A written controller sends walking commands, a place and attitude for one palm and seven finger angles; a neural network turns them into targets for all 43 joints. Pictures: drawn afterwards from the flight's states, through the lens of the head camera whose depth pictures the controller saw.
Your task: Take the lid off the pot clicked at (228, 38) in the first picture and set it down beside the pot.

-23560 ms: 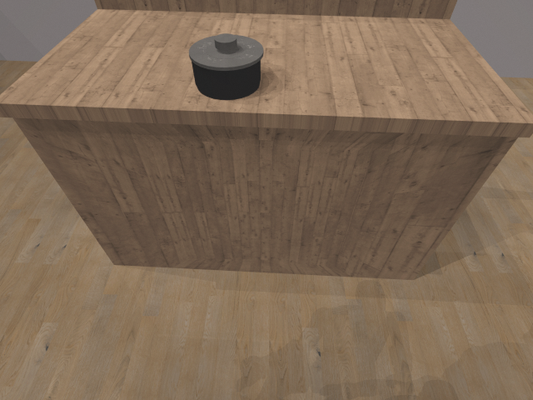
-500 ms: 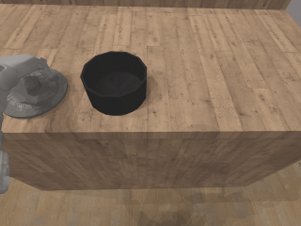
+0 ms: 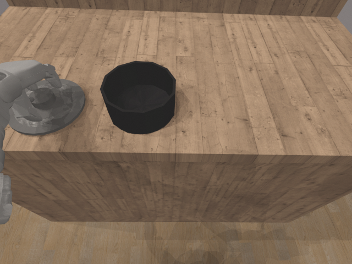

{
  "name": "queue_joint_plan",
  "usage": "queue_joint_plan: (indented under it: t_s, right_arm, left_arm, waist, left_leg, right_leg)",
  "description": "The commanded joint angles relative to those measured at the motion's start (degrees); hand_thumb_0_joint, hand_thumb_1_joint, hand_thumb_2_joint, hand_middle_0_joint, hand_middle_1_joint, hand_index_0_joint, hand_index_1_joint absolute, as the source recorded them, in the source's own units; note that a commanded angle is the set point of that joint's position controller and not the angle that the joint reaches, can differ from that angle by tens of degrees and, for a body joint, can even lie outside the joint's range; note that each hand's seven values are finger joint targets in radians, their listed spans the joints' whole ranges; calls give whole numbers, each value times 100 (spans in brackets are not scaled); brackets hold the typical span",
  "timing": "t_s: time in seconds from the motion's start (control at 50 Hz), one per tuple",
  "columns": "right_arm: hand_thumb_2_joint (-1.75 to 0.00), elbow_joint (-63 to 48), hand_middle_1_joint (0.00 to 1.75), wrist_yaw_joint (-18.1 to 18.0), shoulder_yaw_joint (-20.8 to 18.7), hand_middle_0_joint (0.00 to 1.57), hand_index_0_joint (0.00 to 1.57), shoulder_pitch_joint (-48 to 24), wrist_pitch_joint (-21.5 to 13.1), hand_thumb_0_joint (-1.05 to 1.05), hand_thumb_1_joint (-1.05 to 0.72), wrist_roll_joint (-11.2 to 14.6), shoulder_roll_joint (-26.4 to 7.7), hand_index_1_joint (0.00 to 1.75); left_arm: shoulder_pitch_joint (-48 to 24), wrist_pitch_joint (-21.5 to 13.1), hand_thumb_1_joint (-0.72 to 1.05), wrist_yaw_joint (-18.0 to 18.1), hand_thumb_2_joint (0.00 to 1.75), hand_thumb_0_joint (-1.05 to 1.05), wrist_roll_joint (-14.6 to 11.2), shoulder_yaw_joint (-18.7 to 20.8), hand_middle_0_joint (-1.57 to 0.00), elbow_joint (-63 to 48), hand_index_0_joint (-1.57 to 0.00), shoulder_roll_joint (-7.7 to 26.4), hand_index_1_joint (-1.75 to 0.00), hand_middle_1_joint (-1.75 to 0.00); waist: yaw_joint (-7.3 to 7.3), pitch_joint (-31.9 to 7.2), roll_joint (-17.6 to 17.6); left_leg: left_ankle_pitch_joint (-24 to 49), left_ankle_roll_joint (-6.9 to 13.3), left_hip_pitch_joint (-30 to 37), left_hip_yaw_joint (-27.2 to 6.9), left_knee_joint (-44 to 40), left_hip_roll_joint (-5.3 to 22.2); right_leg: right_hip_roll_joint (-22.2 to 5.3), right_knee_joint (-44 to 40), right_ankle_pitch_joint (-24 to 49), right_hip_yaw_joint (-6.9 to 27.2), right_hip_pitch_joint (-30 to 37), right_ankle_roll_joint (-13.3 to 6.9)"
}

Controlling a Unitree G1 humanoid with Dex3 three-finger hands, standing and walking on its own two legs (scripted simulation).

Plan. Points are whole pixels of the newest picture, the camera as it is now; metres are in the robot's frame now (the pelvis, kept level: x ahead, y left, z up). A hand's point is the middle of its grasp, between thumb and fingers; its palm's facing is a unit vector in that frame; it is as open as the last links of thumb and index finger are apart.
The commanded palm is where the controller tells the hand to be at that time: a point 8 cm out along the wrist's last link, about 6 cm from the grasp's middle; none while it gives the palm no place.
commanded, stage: raise the empty hand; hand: left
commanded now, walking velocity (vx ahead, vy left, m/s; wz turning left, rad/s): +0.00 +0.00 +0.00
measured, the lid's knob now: (42, 98) +0.48 +0.32 +0.09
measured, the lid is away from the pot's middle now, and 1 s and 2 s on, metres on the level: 0.23 0.23 0.23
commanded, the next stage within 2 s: draw the hand back to the body in 1.10 s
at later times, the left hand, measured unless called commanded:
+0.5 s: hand (15, 76) +0.45 +0.31 +0.18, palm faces -0.31 -0.08 -0.95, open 11.1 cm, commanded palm +0.44 +0.32 +0.25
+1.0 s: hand out of the picture +0.45 +0.32 +0.23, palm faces -0.25 -0.09 -0.96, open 11.1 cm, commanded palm +0.45 +0.32 +0.30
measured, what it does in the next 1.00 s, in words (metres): stands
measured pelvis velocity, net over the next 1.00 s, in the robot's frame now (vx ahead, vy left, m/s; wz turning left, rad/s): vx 0.00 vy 0.00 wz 0.01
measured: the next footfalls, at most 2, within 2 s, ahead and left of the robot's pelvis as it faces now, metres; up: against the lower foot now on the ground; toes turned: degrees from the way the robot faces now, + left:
none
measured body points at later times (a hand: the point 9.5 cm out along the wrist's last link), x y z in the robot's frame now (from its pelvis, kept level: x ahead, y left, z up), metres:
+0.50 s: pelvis +0.00 +0.01 +0.01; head +0.05 +0.01 +0.45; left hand +0.46 +0.32 +0.23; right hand +0.06 -0.27 -0.12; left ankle +0.01 +0.07 -0.73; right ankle -0.01 -0.14 -0.73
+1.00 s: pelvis +0.00 +0.00 +0.01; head +0.05 +0.01 +0.46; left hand +0.46 +0.33 +0.28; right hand +0.06 -0.27 -0.11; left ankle +0.01 +0.07 -0.73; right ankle -0.01 -0.14 -0.73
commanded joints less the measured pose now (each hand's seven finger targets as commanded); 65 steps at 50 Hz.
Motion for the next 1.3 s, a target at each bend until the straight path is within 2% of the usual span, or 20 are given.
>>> queue_joint_plan:
  t_s: [0.0,0.08,0.14,0.22,0.26,0.32,0.4,0.48,0.56,0.64,0.74,0.78,0.84,0.9,0.98,1.08,1.14,1.18,1.24,1.28]
  right_arm:
    - [-90,-431,30,-38,-294,20,20,308,-141,0,-90,0,-1021,30]
    - [-90,-515,30,-4,-319,20,20,292,-153,0,-90,-13,-1025,30]
    - [-90,-512,30,21,-303,20,20,292,-137,0,-90,-9,-1048,30]
    - [-90,-624,30,92,-323,20,20,184,-128,0,-90,0,-1025,30]
    - [-90,-615,30,98,-313,20,20,196,-102,0,-90,-13,-1060,30]
    - [-90,-636,30,103,-317,20,20,148,-116,0,-90,-6,-1036,30]
    - [-90,-617,30,100,-298,20,20,147,-142,0,-90,-15,-1036,30]
    - [-90,-632,30,119,-322,20,20,80,-173,0,-90,-26,-1022,30]
    - [-90,-585,30,120,-276,20,20,71,-158,0,-90,-4,-1056,30]
    - [-90,-617,30,137,-299,20,20,16,-197,0,-90,-23,-1045,30]
    - [-90,-528,30,107,-245,20,20,46,-202,0,-90,12,-1057,30]
    - [-90,-549,30,97,-246,20,20,4,-213,0,-90,6,-1065,30]
    - [-90,-517,30,92,-268,20,20,69,-284,0,-90,-18,-1075,30]
    - [-90,-459,30,81,-231,20,20,78,-301,0,-90,1,-1058,30]
    - [-90,-495,30,130,-252,20,20,16,-310,0,-90,-2,-1051,30]
    - [-90,-470,30,116,-207,20,20,100,-306,0,-90,5,-1070,30]
    - [-90,-540,30,125,-246,20,20,104,-323,0,-90,-23,-1075,30]
    - [-90,-498,30,101,-225,20,20,152,-313,0,-90,-14,-1082,30]
    - [-90,-653,30,142,-246,20,20,81,-333,0,-90,-12,-1057,30]
    - [-90,-713,30,157,-240,20,20,38,-343,0,-90,-15,-1022,30]
  left_arm:
    - [-2778,106,-10,163,82,0,-95,471,-43,-849,-43,1837,-70,-70]
    - [-2965,111,-10,110,82,0,-83,535,-43,-1330,-43,1955,-70,-70]
    - [-2684,162,-10,69,82,0,-133,751,-43,-1087,-43,2163,-70,-70]
    - [-2565,298,-10,-35,82,0,-151,455,-43,-1330,-43,1801,-70,-70]
    - [-2663,347,-10,-28,82,0,-148,838,-43,-1442,-43,2272,-70,-70]
    - [-2807,448,-10,-119,82,0,-178,549,-43,-1517,-43,1978,-70,-70]
    - [-2894,534,-10,-168,82,0,-149,658,-43,-1419,-43,2165,-70,-70]
    - [-3216,592,-10,-244,82,0,-130,474,-43,-1842,-43,1995,-70,-70]
    - [-3138,699,-10,-349,82,0,-171,507,-43,-1392,-43,2085,-70,-70]
    - [-3434,740,-10,-389,82,0,-118,471,-43,-1885,-43,2106,-70,-70]
    - [-3481,877,-10,-487,82,0,-142,235,-43,-1213,-43,1937,-70,-70]
    - [-3914,870,-10,-476,82,0,-85,240,-43,-1525,-43,2048,-70,-70]
    - [-4122,864,-10,-436,82,0,-33,406,-43,-1823,-43,2241,-70,-70]
    - [-3846,951,-10,-521,82,0,-60,268,-43,-1120,-43,2046,-70,-70]
    - [-4180,1054,-10,-522,82,0,-11,95,-43,-1693,-43,1888,-70,-70]
    - [-3822,1176,-10,-548,82,0,13,87,-43,-1016,-43,1885,-70,-70]
    - [-4043,1163,-10,-496,82,0,78,258,-43,-1539,-43,2117,-70,-70]
    - [-4016,1172,-10,-504,82,0,92,331,-43,-1166,-43,2203,-70,-70]
    - [-3583,1118,-10,-487,82,0,45,507,-43,-1674,-43,2302,-70,-70]
    - [-3115,1140,-10,-508,82,0,2,530,-43,-1562,-43,2185,-70,-70]
  waist:
    - [-98,-2012,470]
    - [-69,-2373,634]
    - [-56,-2201,449]
    - [-59,-2074,652]
    - [-30,-2225,415]
    - [-92,-2164,505]
    - [-61,-2078,373]
    - [-84,-2259,696]
    - [-87,-1890,368]
    - [-71,-2217,598]
    - [-112,-1763,313]
    - [-92,-2016,484]
    - [-81,-2337,722]
    - [-87,-1910,371]
    - [-94,-2113,682]
    - [-105,-1804,207]
    - [-67,-2264,449]
    - [-85,-2066,225]
    - [34,-2346,440]
    - [52,-2107,424]
  left_leg:
    - [1851,73,1877,-292,-338,-21]
    - [2491,67,2233,-358,-318,-4]
    - [2599,67,2027,-340,-343,5]
    - [2760,17,2166,-374,-405,26]
    - [2637,48,2098,-369,-435,0]
    - [2771,35,2184,-383,-472,18]
    - [2292,44,2010,-354,-584,-21]
    - [2570,11,2393,-422,-581,5]
    - [2244,22,1982,-351,-650,-27]
    - [2555,7,2346,-401,-628,-11]
    - [1951,24,1937,-300,-749,-43]
    - [1870,16,2091,-344,-810,-42]
    - [2472,1,2497,-429,-733,-11]
    - [2154,19,2081,-338,-815,-41]
    - [2623,-27,2470,-428,-802,8]
    - [2164,-5,1996,-320,-893,-27]
    - [2591,10,2308,-337,-825,-34]
    - [2409,16,2102,-310,-872,-24]
    - [2933,13,2287,-311,-795,-9]
    - [2954,21,2192,-299,-753,5]
  right_leg:
    - [388,-305,1093,-101,8,-328]
    - [391,-305,1338,-106,160,-334]
    - [383,-329,1453,-107,291,-319]
    - [384,-413,1336,-128,189,-326]
    - [379,-419,1393,-100,420,-306]
    - [370,-492,1402,-119,341,-304]
    - [373,-529,1254,-123,474,-297]
    - [373,-579,1209,-115,366,-305]
    - [369,-608,1257,-135,495,-294]
    - [370,-632,1313,-110,533,-303]
    - [355,-691,1183,-135,563,-289]
    - [354,-688,1103,-140,603,-305]
    - [374,-705,1240,-107,607,-325]
    - [347,-736,1283,-125,690,-292]
    - [360,-749,1318,-123,606,-310]
    - [334,-748,1319,-140,739,-284]
    - [333,-726,1497,-78,855,-296]
    - [333,-724,1480,-106,890,-277]
    - [310,-654,1677,-64,1012,-276]
    - [314,-655,1624,-74,928,-266]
